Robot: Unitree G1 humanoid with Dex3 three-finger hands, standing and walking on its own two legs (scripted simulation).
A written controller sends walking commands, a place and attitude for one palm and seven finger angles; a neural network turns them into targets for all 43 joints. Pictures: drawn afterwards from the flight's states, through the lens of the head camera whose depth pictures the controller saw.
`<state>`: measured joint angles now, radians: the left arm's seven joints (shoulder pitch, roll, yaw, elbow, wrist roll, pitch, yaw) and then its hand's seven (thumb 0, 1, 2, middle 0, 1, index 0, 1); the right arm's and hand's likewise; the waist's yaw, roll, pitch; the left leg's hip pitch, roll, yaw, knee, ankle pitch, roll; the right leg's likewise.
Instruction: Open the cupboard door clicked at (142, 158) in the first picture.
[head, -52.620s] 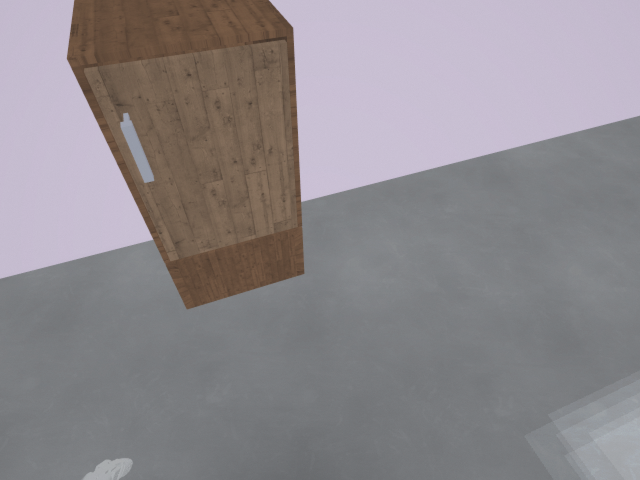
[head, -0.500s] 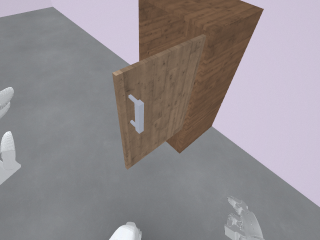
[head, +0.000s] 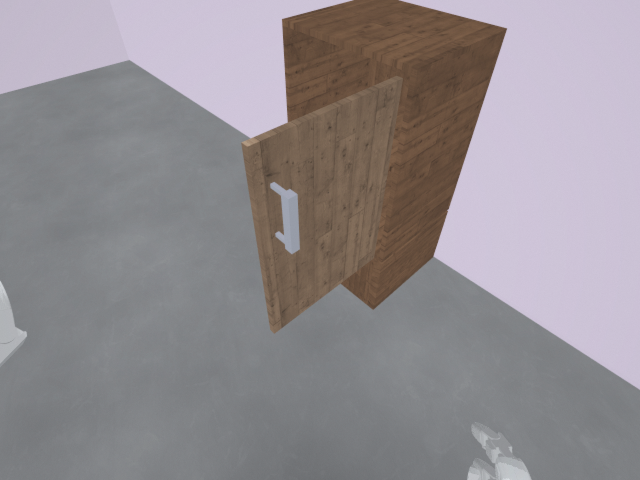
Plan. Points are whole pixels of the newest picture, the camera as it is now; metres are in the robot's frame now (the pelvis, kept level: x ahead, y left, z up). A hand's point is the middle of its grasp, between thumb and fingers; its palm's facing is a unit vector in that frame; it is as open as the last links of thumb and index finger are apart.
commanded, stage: stop stepping back and stand still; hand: left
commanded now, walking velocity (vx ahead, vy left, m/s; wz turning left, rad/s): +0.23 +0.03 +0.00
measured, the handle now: (284, 218) +0.60 +0.10 -0.04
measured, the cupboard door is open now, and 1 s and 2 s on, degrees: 89 89 89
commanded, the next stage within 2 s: let the arm hang, fingers relaxed in 1.28 s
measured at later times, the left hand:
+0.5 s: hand (5, 322) +0.21 +0.30 +0.18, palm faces +0.42 -0.72 -0.54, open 7.4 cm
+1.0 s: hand out of the picture +0.20 +0.32 +0.15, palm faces +0.40 -0.77 -0.49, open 7.4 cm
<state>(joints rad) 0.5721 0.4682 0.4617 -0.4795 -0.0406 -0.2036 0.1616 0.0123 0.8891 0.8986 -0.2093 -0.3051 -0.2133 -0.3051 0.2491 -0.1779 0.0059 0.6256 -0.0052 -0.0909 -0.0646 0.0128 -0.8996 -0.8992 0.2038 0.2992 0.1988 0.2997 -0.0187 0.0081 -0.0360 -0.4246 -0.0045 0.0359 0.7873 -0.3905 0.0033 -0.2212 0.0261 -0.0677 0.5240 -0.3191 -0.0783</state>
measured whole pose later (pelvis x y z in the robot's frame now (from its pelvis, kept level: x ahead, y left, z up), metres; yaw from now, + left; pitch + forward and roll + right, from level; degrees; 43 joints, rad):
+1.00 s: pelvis +0.00 +0.05 +0.01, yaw +1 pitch +0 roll -1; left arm 0.56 0.40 0.40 -0.42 -0.04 -0.20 0.15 0.01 0.89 0.90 -0.21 -0.30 -0.21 -0.30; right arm 0.18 -0.20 0.00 0.62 0.00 -0.12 -0.07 0.01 -0.90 -0.90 0.20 0.30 0.20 0.30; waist -0.01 0.02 0.04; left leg -0.22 0.03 0.07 0.45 -0.23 0.01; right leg -0.22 0.00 -0.06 0.41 -0.19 -0.01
